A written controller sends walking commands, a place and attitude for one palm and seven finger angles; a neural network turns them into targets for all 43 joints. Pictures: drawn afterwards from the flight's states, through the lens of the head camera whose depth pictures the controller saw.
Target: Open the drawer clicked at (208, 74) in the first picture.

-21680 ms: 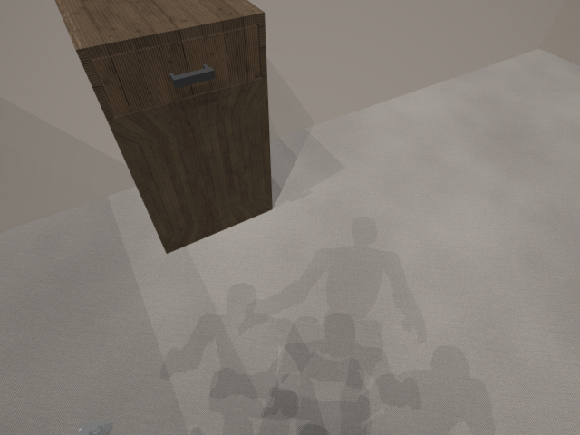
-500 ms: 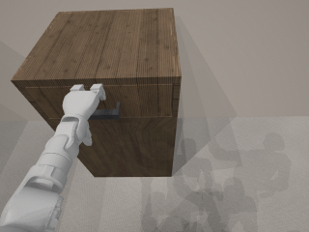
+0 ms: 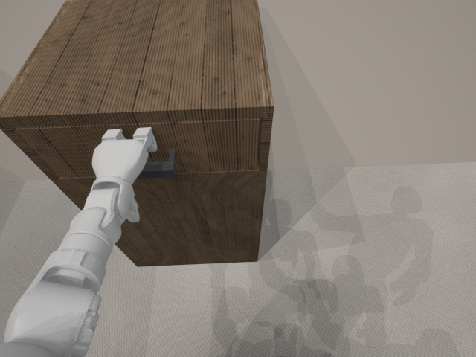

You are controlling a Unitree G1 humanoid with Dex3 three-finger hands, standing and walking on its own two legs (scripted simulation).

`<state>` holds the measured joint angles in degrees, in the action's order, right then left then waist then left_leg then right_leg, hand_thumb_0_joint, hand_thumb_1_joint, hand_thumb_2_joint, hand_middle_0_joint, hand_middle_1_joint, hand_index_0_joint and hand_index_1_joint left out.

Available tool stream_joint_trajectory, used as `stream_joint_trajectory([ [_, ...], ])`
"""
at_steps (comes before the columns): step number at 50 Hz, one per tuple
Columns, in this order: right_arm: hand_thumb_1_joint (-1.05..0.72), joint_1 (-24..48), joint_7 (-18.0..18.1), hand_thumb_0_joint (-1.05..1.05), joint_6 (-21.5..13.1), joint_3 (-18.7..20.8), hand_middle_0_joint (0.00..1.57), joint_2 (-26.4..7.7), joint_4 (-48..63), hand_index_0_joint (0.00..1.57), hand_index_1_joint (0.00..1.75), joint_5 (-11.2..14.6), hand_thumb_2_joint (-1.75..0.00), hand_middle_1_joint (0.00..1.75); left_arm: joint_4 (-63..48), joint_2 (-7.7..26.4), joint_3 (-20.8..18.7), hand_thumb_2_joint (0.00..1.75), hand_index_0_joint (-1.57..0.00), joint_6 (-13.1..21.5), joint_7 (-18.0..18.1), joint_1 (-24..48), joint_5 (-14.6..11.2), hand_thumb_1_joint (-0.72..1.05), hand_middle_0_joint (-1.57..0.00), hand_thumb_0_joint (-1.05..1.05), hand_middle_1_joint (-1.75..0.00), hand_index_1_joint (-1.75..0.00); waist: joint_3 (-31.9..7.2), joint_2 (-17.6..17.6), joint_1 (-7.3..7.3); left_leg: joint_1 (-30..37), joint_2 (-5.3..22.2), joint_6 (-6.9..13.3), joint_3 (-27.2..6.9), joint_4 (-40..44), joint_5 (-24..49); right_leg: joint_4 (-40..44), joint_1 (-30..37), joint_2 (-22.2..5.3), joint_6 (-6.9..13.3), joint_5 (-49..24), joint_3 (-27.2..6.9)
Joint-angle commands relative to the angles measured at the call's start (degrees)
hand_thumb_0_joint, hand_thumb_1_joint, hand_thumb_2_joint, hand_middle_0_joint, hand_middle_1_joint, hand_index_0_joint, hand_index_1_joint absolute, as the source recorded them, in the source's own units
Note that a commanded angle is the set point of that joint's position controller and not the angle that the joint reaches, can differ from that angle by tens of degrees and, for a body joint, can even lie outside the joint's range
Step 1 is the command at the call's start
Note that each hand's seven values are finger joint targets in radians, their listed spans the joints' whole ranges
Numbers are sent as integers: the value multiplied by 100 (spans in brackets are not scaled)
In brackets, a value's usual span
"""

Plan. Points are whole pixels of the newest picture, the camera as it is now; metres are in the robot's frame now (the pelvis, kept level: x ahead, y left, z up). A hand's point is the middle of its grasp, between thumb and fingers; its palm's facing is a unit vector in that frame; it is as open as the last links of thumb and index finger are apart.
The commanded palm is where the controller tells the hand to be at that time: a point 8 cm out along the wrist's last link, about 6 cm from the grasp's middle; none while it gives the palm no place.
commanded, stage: lower the fingers behind the handle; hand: left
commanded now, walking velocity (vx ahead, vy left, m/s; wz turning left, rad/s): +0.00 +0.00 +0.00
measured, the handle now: (147, 162) +0.49 +0.19 +0.00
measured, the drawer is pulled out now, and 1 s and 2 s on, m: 0.00 0.00 0.00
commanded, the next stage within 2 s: close the thumb around the handle in 1.14 s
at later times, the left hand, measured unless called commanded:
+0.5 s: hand (140, 183) +0.43 +0.20 +0.00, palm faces -0.04 -0.02 -1.00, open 13.8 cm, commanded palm +0.41 +0.21 +0.05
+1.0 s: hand (143, 191) +0.43 +0.20 -0.02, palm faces -0.03 -0.02 -1.00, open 13.8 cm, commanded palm +0.40 +0.21 +0.03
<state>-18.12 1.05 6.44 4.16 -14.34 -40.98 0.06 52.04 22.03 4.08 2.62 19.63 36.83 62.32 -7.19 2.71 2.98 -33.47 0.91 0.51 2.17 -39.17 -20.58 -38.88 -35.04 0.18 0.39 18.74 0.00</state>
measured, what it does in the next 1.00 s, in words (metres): stands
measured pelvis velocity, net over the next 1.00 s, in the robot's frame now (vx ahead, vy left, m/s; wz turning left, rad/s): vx -0.02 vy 0.00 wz -0.01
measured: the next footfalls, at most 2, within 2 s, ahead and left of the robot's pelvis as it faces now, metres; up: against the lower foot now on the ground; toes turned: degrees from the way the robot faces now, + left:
none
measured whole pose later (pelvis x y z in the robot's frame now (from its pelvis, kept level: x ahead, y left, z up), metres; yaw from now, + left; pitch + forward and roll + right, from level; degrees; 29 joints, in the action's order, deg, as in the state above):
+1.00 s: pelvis -0.02 +0.00 -0.02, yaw +0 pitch +19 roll +0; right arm -16.9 0.8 6.3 3.6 -14.1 -41.6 -0.7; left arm 56.5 20.9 2.9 1.5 25.4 37.7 63.7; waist -8.7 2.7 4.4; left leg -43.2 1.5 0.4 2.1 -47.6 -23.0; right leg -46.9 -44.8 0.6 0.6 20.8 0.0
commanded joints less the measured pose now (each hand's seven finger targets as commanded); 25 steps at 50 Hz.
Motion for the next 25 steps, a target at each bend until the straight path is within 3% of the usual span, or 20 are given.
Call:
stream_joint_trajectory([
  [1, -90, -308, 55, 0, -148, 304, 20, -799, 450, 20, 30, -32, -90, 30, -1093, 1040, -274, 30, -30, -58, 310, 2384, -39, -50, -30, 0, -120, -120, -2181, -220, 90, 1153, -205, 154, -23, 158, 2477, 250, 1118, 226, 205, -2206, 156],
  [6, -90, -301, 75, 0, -139, 275, 20, -813, 420, 20, 30, -46, -90, 30, -1011, 1249, -414, 30, -30, -51, 360, 2425, 19, -50, -30, 0, -120, -120, -2095, -175, 65, 989, -220, 162, -22, 141, 2317, 206, 1092, 214, 215, -2127, 141],
  [7, -90, -313, 72, 0, -135, 279, 20, -798, 434, 20, 30, -47, -90, 30, -954, 1101, -295, 30, -30, -59, 378, 2372, 29, -50, -30, 0, -120, -120, -2080, -197, 95, 969, -221, 165, -22, 126, 2228, 198, 1016, 217, 200, -2067, 140],
  [10, -90, -278, 60, 0, -148, 281, 20, -781, 441, 20, 30, -64, -90, 30, -1018, 1139, -366, 30, -30, -39, 461, 2317, 55, -50, -30, 0, -120, -120, -2143, -58, 34, 985, -216, 162, 0, 85, 2253, 160, 982, 215, 218, -2083, 125],
  [12, -90, -314, 44, 0, -135, 282, 20, -775, 437, 20, 30, -73, -90, 30, -882, 1049, -336, 30, -30, -70, 484, 2200, 49, -50, -30, 0, -120, -120, -2205, -151, 51, 945, -215, 157, -6, 31, 2320, 112, 975, 220, 207, -2142, 148],
  [15, -90, -279, 59, 0, -138, 258, 20, -787, 427, 20, 30, -54, -90, 30, -679, 1059, -290, 30, -30, -156, 517, 2242, 81, -50, -30, 0, -120, -120, -1977, -314, 108, 682, -239, 172, 25, 30, 1989, 139, 909, 209, 192, -2001, 119],
  [17, -90, -294, 70, 0, -152, 254, 20, -789, 427, 20, 30, -58, -90, 30, -727, 1086, -273, 30, -30, -142, 539, 2480, 89, -50, -30, 0, -120, -120, -2027, -195, 147, 674, -241, 178, 20, 2, 1890, 114, 835, 200, 189, -1899, 111],
  [21, -90, -312, 90, 0, -148, 238, 20, -801, 403, 20, 30, -74, -90, 30, -446, 1134, -328, 30, -30, -223, 510, 2354, 58, -50, -30, 0, -120, -120, -2093, -304, 153, 520, -265, 184, 40, -83, 1830, 72, 858, 194, 176, -1952, 85],
  [25, -90, -320, 116, 0, -140, 207, 20, -810, 431, 20, 30, -67, -90, 30, -291, 1337, -453, 30, -30, -226, 451, 2093, 47, -50, -30, 0, -120, -120, -2061, -399, 70, 239, -285, 197, 110, -130, 1738, 25, 1008, 154, 143, -2098, 28],
])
